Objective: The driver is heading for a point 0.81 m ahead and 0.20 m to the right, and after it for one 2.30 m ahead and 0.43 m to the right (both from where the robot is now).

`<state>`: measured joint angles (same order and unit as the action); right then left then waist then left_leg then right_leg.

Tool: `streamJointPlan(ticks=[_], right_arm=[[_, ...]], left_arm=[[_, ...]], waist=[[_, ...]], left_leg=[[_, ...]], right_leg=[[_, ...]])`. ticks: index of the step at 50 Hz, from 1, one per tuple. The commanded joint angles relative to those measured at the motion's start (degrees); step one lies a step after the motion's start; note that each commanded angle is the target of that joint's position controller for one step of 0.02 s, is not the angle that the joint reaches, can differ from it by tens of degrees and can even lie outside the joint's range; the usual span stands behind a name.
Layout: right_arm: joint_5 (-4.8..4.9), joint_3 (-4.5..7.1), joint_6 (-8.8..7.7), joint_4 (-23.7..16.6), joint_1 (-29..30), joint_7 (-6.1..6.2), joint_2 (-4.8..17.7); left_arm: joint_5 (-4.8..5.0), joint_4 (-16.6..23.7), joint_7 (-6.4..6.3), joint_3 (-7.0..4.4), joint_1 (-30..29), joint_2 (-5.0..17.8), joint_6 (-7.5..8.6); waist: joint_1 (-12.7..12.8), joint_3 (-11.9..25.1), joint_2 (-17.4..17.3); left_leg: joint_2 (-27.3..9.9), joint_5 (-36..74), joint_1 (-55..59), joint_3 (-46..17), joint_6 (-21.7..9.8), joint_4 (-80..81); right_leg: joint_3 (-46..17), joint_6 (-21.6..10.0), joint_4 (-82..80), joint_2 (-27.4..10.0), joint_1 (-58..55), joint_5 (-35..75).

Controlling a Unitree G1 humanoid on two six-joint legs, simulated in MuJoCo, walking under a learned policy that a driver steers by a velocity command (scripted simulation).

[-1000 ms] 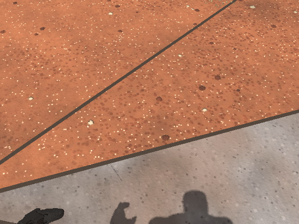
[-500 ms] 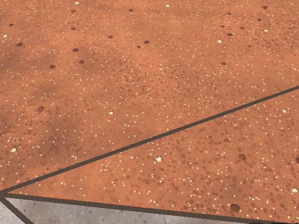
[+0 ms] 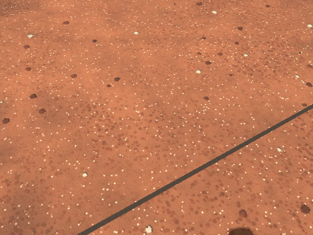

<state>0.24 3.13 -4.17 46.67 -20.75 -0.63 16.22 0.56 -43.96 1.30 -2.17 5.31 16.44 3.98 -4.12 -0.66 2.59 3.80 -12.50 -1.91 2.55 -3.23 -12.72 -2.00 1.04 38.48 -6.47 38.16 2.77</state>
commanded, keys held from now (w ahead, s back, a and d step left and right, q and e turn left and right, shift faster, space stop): w+e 0.50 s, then w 0.50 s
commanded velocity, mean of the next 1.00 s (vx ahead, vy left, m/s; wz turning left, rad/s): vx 0.50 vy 0.00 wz -0.31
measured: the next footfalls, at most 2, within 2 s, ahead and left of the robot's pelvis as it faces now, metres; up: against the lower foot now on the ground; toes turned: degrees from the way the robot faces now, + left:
right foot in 0.16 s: +0.27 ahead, -0.15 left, +0.00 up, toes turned -5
left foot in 0.66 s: +0.58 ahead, +0.00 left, +0.00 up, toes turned -21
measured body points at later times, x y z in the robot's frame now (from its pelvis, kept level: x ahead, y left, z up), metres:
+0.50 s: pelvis +0.28 -0.07 +0.00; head +0.31 -0.09 +0.45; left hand +0.40 +0.20 -0.11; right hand +0.43 -0.36 -0.09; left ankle +0.50 +0.07 -0.69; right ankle +0.23 -0.14 -0.75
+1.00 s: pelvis +0.56 -0.10 +0.00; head +0.59 -0.10 +0.45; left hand +0.84 +0.06 -0.09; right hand +0.47 -0.36 -0.12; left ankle +0.54 +0.02 -0.75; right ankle +0.66 -0.31 -0.69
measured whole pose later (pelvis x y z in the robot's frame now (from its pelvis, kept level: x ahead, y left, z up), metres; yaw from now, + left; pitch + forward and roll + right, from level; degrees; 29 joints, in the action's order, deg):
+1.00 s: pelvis +0.56 -0.10 +0.00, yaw -21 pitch +2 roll +1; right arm 0.7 2.7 -4.7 48.8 -21.8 -0.8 15.5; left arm 0.4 -39.7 0.7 -2.6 6.9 16.2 3.7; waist -5.1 -1.3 2.5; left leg 3.4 -12.3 -3.0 0.5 -2.8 -13.6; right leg -2.9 0.5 39.0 -5.4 36.9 -1.3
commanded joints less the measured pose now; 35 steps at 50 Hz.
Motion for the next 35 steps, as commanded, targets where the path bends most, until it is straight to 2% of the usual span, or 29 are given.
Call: streamJointPlan(ticks=[1, 3, 5, 6, 7, 8, 9, 10, 11, 12, 13, 14, 15, 16, 18, 21, 24, 26, 29, 31, 32, 33, 34, 35], right_arm=[[0.23, 2.56, -0.65, -1.81, -0.05, 0.45, 10.09], [0.3, 2.76, -0.17, -0.61, -0.86, 0.63, 10.17], [0.44, 3.07, 0.46, -0.07, -0.47, 0.96, 10.66], [0.4, 3.2, 0.78, -0.22, 0.4, 1.21, 11.14], [0.35, 3.24, 1.25, -0.52, 1.49, 1.54, 11.48], [-0.01, 2.81, 1.71, -1.1, 1.27, 2.07, 10.56], [-1.58, 1.63, 1.27, -3.08, -1.04, 2.51, 8.24], [-2.11, -0.5, -0.33, -3.98, -5.89, 1.35, 1.91], [0.12, 0.62, -2.03, -4.03, -0.11, 0.52, 7.35], [1.7, 1.04, -3.11, -6.18, 5.59, 0.12, 9.11], [1.02, 0.85, -3.69, -6.73, 8.14, 0.39, 8.62], [-0.22, 1.16, -3.78, -6.88, 8.6, 0.72, 8.6], [-0.77, 1.39, -3.35, -7.0, 7.91, 0.81, 8.49], [-0.99, 1.42, -2.82, -7.07, 7.17, 0.81, 7.92], [-1.15, 1.2, -1.8, -7.4, 7.29, 0.96, 6.55], [-1.3, 0.53, -1.46, -9.3, 13.57, 1.07, 4.74], [-0.7, 0.04, -2.02, -10.76, 19.73, 0.45, 3.62], [-0.06, 0.18, -2.39, -11.42, 21.89, -0.03, 4.27], [-0.02, 0.71, -3.05, -11.54, 21.99, -0.78, 5.9], [-0.15, 1.25, -3.42, -10.78, 18.6, -0.75, 6.8], [-0.56, 2.06, -3.62, -9.5, 13.7, -0.41, 8.23], [-1.31, 2.83, -3.81, -8.59, 5.57, -0.04, 10.76], [-1.61, 4.48, -3.08, -6.39, -1.6, -0.07, 16.2], [0.17, 3.81, -2.67, -4.96, -3.8, -0.77, 12.56]], left_arm=[[0.6, 4.68, 0.95, -0.24, -5.83, 3.07, 0.78], [0.73, 5.93, 1.6, -0.32, -7.69, 3.54, 0.71], [0.56, 6.6, 2.14, -0.58, -7.37, 4.26, 0.67], [0.36, 6.4, 2.22, -1.05, -5.24, 5.15, 0.63], [0.15, 5.27, 2.13, -1.98, -0.17, 6.53, 0.55], [0.2, 2.9, 1.7, -3.66, 8.16, 9.32, 0.4], [0.3, 1.71, 1.01, -5.41, 16.97, 14.89, -0.03], [1.18, 1.29, 1.29, -5.56, 18.17, 16.86, 0.01], [1.23, 1.72, 1.19, -4.21, 19.04, 11.72, 0.06], [0.66, 2.41, 0.9, -3.78, 15.59, 10.39, 0.23], [0.28, 3.25, 0.73, -3.56, 12.57, 9.72, 0.28], [-0.08, 4.03, 0.52, -3.23, 9.83, 8.56, 0.26], [-0.66, 4.86, 0.3, -2.84, 8.2, 7.47, 0.25], [-0.62, 5.28, 0.13, -2.82, 7.47, 7.14, 0.17], [-0.17, 5.33, -0.47, -3.12, 7.95, 7.9, 0.28], [0.28, 4.66, -1.54, -3.8, 10.22, 9.71, 0.1], [0.67, 3.81, -2.11, -3.99, 13.01, 9.95, -0.53], [0.94, 2.97, -2.25, -3.97, 15.02, 9.76, -0.88], [0.66, 2.01, -2.4, -3.72, 16.75, 8.7, -1.23], [0.37, 1.87, -2.3, -3.77, 16.16, 8.69, -1.6], [0.17, 2.09, -2.14, -3.3, 15.94, 7.44, -1.63], [-0.48, 3.02, -1.95, -2.27, 15.57, 5.12, -1.5], [0.63, 3.48, -1.92, -1.11, 23.4, 1.59, -0.72], [1.08, 3.15, -1.95, -1.25, 23.24, 4.33, -0.19]], waist=[[-0.28, -3.09, -5.45], [-0.46, -3.67, -5.33], [0.41, -2.99, -5.97], [1.82, -1.21, -6.83], [4.76, 2.33, -7.21], [8.34, 7.51, -6.02], [10.31, 14.68, 2.24], [6.69, 20.46, 13.23], [10.28, 19.39, 7.34], [10.25, 11.44, 4.76], [8.81, 7.35, -0.51], [6.69, 4.79, -1.85], [4.81, 4.28, -0.57], [3.81, 3.86, 0.26], [3.21, 2.67, 0.58], [5.02, 0.46, 0.36], [7.53, 0.03, 1.36], [8.33, 0.15, 1.8], [8.11, 0.26, 2.81], [5.9, 0.69, 4.12], [3.5, 3.64, 3.63], [-0.29, 11.05, 0.17], [0.88, 19.33, -15.19], [-0.04, 18.13, -18.52]], left_leg=[[-16.59, 11.69, -1.54, -5.13, -8.17, 5.14], [-18.4, 13.59, 3.23, -4.18, -7.24, 3.39], [-19.37, 21.34, 7.01, -2.74, -5.94, -0.16], [-19.07, 31.07, 7.93, -1.55, -4.99, -3.78], [-17.8, 41.56, 7.64, 0.56, -3.67, -10.81], [-15.17, 44.94, 3.55, 3.45, -1.68, -22.18], [-11.67, 27.94, -12.39, 5.13, 1.14, -41.5], [-0.3, -18.14, -34.67, -0.61, 4.36, -57.68], [-2.73, -19.26, -41.28, -8.68, 3.21, -62.73], [-5.05, -13.96, -44.45, -8.19, 2.19, -61.82], [-7.14, -9.95, -42.98, -7.68, 1.89, -58.54], [-8.67, -7.3, -39.61, -7.72, 2.38, -53.94], [-9.55, -5.89, -35.84, -8.13, 2.84, -51.68], [-9.65, -5.53, -34.2, -7.95, 3.52, -49.5], [-9.37, -3.86, -33.33, -6.71, 5.24, -44.9], [-7.96, 7.29, -32.49, -6.05, 6.95, -32.88], [-5.08, 17.06, -26.99, -5.49, 7.32, -21.92], [-4.4, 18.62, -25.57, -6.1, 7.04, -18.74], [-4.94, 15.01, -25.24, -7.0, 5.03, -15.47], [-4.45, 10.65, -20.82, -5.37, 2.72, -13.31], [-4.46, 10.15, -13.16, -4.74, 0.82, -11.84], [-11.55, 10.26, 0.22, -11.41, -2.92, -13.97], [-23.19, 1.29, 20.91, -34.16, -12.57, -11.82], [-26.46, -12.9, 21.98, -47.74, -14.06, -4.64]], right_leg=[[0.93, -1.21, -4.63, 1.24, -1.93, 3.45], [0.45, -2.84, -6.24, 1.86, -0.21, -0.44], [1.47, -4.62, -7.07, 3.11, -1.2, -5.71], [3.08, -5.64, -7.25, 4.72, -5.02, -8.15], [5.33, -6.88, -8.14, 7.09, -12.62, -8.43], [5.57, -8.51, -8.82, 8.94, -24.99, -6.94], [-10.21, -13.66, -6.69, -1.52, -44.21, -3.5], [-39.67, -22.94, -15.69, -11.95, -60.17, -18.75], [-41.87, -21.12, -20.66, -11.59, -60.5, -26.26], [-34.65, -19.02, -21.69, -9.92, -53.64, -22.71], [-29.33, -18.0, -22.2, -7.94, -46.06, -16.89], [-25.36, -17.58, -23.07, -6.41, -39.15, -10.53], [-23.01, -17.44, -24.24, -4.86, -34.81, -6.16], [-21.62, -17.72, -25.32, -4.03, -32.33, -4.15], [-18.42, -18.17, -26.58, -3.07, -27.86, -0.74], [-14.29, -16.14, -27.14, -0.27, -24.01, -1.06], [-13.06, -13.74, -26.01, 1.74, -21.81, -5.12], [-14.88, -13.27, -24.51, 0.59, -23.89, -7.37], [-18.42, -12.24, -20.04, -2.35, -30.53, -7.45], [-19.2, -11.18, -16.2, -2.72, -32.51, -2.17], [-17.68, -9.89, -10.58, -0.15, -32.11, 3.7], [-14.36, -8.03, 2.74, 2.8, -26.89, 0.27], [-6.83, -3.32, 22.81, 11.32, -7.46, -17.95], [-7.95, -2.67, 30.99, 10.74, 2.76, -35.8]])
Velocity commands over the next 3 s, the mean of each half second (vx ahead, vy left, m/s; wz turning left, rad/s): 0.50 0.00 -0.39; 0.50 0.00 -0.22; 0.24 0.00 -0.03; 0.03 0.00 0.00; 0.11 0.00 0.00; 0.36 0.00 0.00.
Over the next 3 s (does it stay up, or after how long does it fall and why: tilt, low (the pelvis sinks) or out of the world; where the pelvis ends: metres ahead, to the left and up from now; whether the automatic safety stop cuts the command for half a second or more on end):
stays up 1.01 -0.31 -0.03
